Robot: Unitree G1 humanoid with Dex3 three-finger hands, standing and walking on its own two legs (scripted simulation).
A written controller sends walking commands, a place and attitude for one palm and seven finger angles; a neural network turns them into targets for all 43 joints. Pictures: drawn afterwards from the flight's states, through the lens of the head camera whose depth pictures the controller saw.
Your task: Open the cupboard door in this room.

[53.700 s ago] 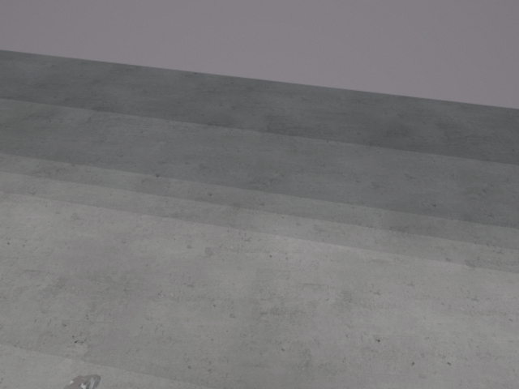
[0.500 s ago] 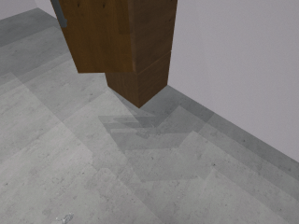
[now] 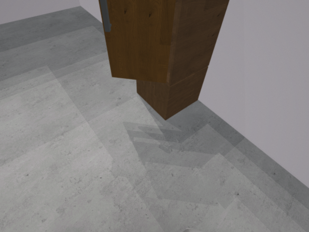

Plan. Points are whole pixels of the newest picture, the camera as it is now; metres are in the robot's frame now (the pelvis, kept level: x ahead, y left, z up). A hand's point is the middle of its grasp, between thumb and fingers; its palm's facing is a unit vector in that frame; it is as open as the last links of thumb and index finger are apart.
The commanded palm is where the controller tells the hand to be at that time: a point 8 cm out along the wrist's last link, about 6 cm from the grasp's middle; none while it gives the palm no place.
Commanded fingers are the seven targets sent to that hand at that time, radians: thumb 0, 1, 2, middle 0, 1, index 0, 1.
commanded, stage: take the last steps up to it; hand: left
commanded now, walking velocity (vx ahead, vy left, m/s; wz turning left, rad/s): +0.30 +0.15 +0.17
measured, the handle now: (106, 13) +1.03 +0.30 +0.06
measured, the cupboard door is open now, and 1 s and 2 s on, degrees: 44 44 44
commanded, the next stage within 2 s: come to a stop and stand still in 1.10 s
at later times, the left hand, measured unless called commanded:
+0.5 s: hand out of the picture +0.07 +0.23 -0.20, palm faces +0.19 -0.97 -0.14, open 7.4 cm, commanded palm none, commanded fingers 0.00 0.90 0.90 -0.20 -0.30 -0.20 -0.30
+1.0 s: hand (89, 145) +0.42 +0.27 -0.16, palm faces +0.09 -0.97 -0.21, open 7.3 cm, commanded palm none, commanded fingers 0.00 0.90 0.90 -0.20 -0.30 -0.20 -0.30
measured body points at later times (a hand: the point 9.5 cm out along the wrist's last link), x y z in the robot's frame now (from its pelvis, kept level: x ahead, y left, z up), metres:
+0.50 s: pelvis +0.15 +0.07 -0.02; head +0.17 +0.09 +0.43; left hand +0.06 +0.28 -0.18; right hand +0.27 -0.17 -0.15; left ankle +0.20 +0.19 -0.75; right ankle +0.06 -0.12 -0.73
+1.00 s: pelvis +0.33 +0.09 -0.01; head +0.36 +0.07 +0.44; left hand +0.41 +0.32 -0.14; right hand +0.31 -0.14 -0.17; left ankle +0.27 +0.21 -0.67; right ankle +0.35 +0.00 -0.74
